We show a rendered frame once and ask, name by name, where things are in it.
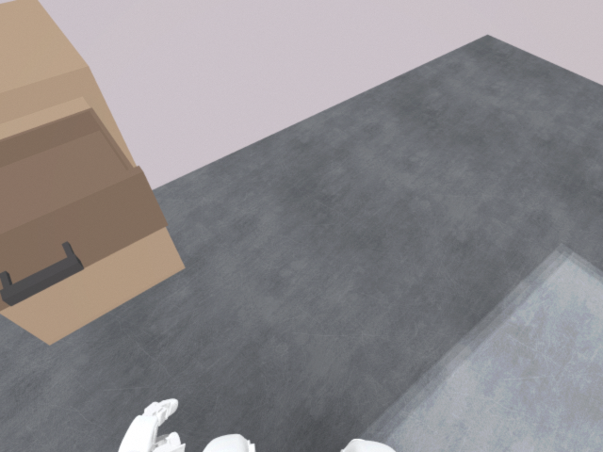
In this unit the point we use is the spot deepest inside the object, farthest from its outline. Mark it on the drawer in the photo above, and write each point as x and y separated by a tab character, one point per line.
68	180

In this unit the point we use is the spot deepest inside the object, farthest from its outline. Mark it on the cabinet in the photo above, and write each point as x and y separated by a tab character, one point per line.
42	79

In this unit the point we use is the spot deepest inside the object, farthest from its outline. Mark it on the handle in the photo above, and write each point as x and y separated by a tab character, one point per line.
33	284

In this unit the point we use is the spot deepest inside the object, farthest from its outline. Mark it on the robot left hand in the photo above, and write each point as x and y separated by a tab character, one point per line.
141	435

